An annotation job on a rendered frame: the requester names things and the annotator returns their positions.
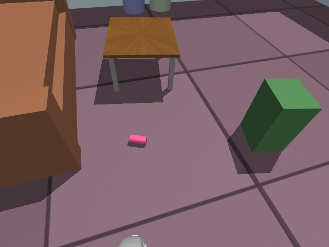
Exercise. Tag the coffee table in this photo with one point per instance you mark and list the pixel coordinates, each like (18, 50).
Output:
(140, 37)

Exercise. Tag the sofa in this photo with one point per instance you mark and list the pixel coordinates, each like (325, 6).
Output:
(38, 105)

